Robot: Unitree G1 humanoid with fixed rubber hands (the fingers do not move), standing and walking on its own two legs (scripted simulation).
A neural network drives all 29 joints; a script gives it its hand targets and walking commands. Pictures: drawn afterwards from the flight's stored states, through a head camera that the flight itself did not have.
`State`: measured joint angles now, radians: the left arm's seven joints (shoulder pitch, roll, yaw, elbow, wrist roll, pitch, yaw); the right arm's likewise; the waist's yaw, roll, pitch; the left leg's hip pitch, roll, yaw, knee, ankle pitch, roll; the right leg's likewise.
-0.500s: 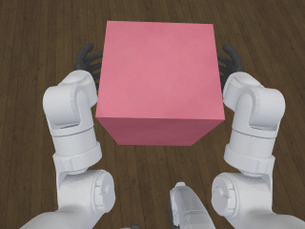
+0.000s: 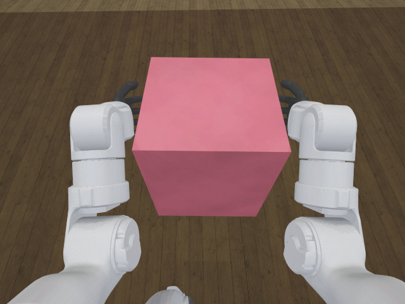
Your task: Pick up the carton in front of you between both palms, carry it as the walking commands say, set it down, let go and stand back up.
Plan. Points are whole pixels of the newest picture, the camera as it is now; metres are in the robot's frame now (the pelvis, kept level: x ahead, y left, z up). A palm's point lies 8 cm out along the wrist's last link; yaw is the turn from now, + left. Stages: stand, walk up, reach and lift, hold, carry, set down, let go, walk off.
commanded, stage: carry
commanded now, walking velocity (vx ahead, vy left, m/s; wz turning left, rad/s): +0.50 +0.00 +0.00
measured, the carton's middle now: (208, 144) +0.39 +0.02 +0.10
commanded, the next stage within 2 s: none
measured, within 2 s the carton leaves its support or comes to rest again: neither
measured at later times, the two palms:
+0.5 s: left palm (160, 25) +0.66 +0.14 +0.21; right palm (286, 18) +0.69 -0.16 +0.22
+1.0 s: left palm out of the picture +1.00 +0.11 +0.26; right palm out of the picture +0.96 -0.19 +0.25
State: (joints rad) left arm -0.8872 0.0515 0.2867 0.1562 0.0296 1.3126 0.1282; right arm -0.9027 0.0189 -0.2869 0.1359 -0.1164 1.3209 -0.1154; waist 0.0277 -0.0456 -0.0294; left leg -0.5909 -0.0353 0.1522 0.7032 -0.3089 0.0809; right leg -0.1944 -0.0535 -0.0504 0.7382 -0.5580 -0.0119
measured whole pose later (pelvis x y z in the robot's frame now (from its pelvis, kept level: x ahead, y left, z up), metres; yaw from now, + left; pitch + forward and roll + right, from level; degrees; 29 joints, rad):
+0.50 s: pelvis +0.29 -0.04 +0.06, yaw +0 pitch +5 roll +0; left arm -0.84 0.01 0.25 0.12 0.06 1.33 0.14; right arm -0.89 -0.03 -0.29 0.14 -0.05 1.35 -0.13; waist 0.07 0.00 -0.01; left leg -0.56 0.01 0.00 1.33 -0.45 0.03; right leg -0.43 0.02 -0.12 0.60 -0.38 -0.06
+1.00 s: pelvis +0.59 +0.00 +0.10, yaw -1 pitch +5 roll +0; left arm -0.88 0.02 0.31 0.08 0.08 1.35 0.12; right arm -0.85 -0.01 -0.25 0.07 -0.01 1.32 -0.17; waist -0.12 0.00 0.02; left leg -0.33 -0.01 0.10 0.53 -0.42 0.07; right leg -0.72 -0.01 -0.02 1.15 -0.45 -0.04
